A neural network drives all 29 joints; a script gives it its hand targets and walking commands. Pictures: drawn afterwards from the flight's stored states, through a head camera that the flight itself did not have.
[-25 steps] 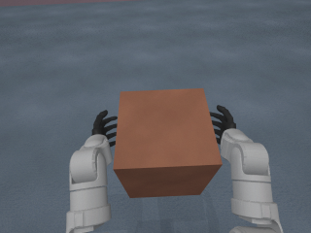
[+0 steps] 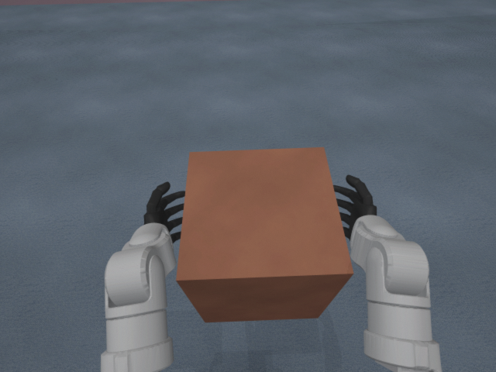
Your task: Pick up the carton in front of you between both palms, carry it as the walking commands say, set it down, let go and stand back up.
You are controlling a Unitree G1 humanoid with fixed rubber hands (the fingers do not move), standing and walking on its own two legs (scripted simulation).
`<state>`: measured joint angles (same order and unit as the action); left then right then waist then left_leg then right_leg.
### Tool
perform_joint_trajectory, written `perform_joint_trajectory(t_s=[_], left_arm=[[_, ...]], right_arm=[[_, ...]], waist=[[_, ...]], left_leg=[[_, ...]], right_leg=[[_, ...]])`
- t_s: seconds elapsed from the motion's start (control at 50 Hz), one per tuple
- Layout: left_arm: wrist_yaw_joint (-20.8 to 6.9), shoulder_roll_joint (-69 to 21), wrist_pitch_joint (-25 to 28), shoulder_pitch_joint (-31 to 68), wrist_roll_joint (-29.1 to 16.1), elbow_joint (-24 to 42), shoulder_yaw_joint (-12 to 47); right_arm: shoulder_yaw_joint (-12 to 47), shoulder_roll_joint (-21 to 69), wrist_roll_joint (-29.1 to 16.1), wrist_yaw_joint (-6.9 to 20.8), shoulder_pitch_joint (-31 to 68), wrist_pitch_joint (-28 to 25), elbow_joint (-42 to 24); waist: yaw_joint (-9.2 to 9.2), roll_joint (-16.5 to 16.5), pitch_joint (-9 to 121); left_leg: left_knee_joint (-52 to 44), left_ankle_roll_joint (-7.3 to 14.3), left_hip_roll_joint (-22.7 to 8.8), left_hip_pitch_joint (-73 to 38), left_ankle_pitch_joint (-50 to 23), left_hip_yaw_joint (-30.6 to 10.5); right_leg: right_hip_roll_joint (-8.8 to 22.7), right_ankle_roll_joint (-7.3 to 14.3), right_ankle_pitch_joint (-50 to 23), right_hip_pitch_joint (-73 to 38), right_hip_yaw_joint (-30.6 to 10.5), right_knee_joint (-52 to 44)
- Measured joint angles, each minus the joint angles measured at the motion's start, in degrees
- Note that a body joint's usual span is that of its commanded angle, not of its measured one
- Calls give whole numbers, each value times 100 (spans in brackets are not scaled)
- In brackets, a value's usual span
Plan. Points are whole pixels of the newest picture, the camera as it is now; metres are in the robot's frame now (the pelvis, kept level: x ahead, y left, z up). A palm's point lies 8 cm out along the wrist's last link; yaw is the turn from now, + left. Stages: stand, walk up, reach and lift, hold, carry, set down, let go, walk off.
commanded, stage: carry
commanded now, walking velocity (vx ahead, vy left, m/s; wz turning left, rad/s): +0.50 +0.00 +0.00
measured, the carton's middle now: (259, 242) +0.34 +0.00 +0.04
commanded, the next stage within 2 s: none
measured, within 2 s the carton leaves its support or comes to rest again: neither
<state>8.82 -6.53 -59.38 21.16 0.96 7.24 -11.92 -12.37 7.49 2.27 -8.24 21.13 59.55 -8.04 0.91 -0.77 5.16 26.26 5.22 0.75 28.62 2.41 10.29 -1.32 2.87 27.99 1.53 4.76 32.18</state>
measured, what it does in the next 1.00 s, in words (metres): walks ahead: right foot, then left foot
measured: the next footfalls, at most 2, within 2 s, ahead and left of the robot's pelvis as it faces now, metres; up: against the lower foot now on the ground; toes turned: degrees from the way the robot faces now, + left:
right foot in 0.48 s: +0.47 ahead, -0.13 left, +0.00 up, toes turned -9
left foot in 1.00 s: +0.80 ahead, +0.11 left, +0.00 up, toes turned +11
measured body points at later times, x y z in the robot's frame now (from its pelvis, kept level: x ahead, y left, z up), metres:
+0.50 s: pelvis +0.31 -0.03 +0.00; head +0.27 -0.04 +0.45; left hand +0.55 +0.12 +0.11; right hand +0.56 -0.18 +0.11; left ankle +0.13 +0.07 -0.72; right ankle +0.43 -0.13 -0.72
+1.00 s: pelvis +0.61 -0.01 +0.01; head +0.58 -0.01 +0.45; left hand +0.85 +0.15 +0.10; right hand +0.85 -0.16 +0.11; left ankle +0.75 +0.10 -0.72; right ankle +0.43 -0.12 -0.72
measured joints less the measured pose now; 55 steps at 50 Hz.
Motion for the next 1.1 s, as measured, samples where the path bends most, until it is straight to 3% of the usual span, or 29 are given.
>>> perform_joint_trajectory(t_s=[0.06,0.12,0.3,0.44,0.5,0.52,0.58,0.62,0.68,0.8,0.94,0.98,1.02,1.06,1.1], left_arm=[[-14,57,-116,-239,-53,112,10],[-28,-229,-212,-675,37,445,15],[-103,-76,-449,-1800,121,1819,806],[-99,-92,-900,-2303,152,2426,922],[-97,-88,-1021,-2225,140,2322,950],[-95,-85,-1007,-2162,147,2152,982],[-91,-82,-1048,-2100,150,1842,984],[-92,-91,-1036,-2202,146,1866,951],[-102,-99,-944,-2317,141,1965,923],[-121,-97,-825,-2330,112,2129,935],[-121,-96,-953,-2334,117,2343,1017],[-118,-97,-1006,-2338,136,2377,1024],[-114,-90,-1039,-2312,157,2388,969],[-111,-85,-1051,-2265,172,2249,853],[-111,-86,-1057,-2243,189,2146,836]], right_arm=[[92,106,55,-12,-167,44,6],[185,132,-11,0,-710,150,-380],[756,-20,-134,39,-1798,396,-1726],[1004,-9,-29,98,-2216,825,-2214],[959,-15,17,97,-2222,979,-2246],[885,-16,24,95,-2206,1014,-2182],[810,-15,53,85,-2192,1115,-1993],[865,-14,63,85,-2209,1114,-1938],[949,-9,90,106,-2244,1015,-1942],[1001,-3,121,124,-2301,884,-2139],[974,2,74,95,-2383,1010,-2437],[966,1,50,88,-2376,1046,-2442],[993,-3,29,87,-2304,1020,-2326],[1031,-11,32,86,-2182,946,-2009],[1018,-8,29,87,-2187,905,-1880]], waist=[[-152,-69,-98],[-192,43,-191],[-225,105,-23],[-146,114,428],[-140,242,486],[-107,338,495],[-24,285,403],[11,232,335],[60,181,284],[40,134,365],[-24,134,413],[-7,80,385],[-34,-75,313],[-117,-174,203],[-156,-110,44]], left_leg=[[348,108,28,-126,524,62],[-103,49,8,-624,569,19],[-1257,-132,-72,-2087,872,-195],[-1324,-454,-171,-3147,1720,-283],[-293,-610,-379,-3153,2509,-318],[589,-610,-521,-2815,2492,-350],[3231,-518,-448,-1442,2321,-695],[3828,-450,-483,-720,1938,-687],[3488,-472,-631,1,1383,-635],[1829,-673,-829,616,506,-507],[501,-586,-686,411,32,-150],[208,-499,-586,153,107,36],[121,-324,-413,-128,129,234],[510,-105,-374,-130,437,325],[356,-113,-399,-366,570,319]], right_leg=[[-13,-182,-79,1181,-272,2677],[108,-206,-536,2132,-233,3318],[629,-456,-1613,3201,-23,941],[532,-337,-2335,2853,444,-285],[355,-106,-2443,2438,715,-562],[312,23,-2319,2468,789,-297],[332,175,-1835,2236,832,-220],[314,116,-1845,1915,808,-568],[276,113,-1860,1424,754,-1098],[249,-4,-1699,498,656,-1879],[294,-316,-980,-489,589,-2060],[363,-445,-609,-693,545,-1835],[599,-535,-32,-589,518,-932],[751,-476,-115,245,210,1052],[596,-384,-233,1193,-113,2703]])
